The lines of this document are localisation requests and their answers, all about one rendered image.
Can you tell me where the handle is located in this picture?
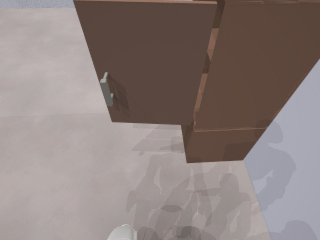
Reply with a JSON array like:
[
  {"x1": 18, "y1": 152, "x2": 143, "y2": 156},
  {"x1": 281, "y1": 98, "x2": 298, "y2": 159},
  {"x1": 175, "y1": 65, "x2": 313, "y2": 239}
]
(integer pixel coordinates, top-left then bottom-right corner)
[{"x1": 100, "y1": 72, "x2": 114, "y2": 107}]

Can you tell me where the cupboard door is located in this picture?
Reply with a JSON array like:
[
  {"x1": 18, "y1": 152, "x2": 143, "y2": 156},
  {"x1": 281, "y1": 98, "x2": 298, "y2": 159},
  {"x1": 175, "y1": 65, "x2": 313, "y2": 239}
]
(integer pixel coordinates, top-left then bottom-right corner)
[{"x1": 73, "y1": 0, "x2": 217, "y2": 126}]

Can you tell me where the left robot thigh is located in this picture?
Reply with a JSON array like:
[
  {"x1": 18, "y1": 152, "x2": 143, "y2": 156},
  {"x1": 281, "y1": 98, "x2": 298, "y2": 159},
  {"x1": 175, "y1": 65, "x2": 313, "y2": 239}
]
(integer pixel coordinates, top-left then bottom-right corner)
[{"x1": 107, "y1": 226, "x2": 137, "y2": 240}]

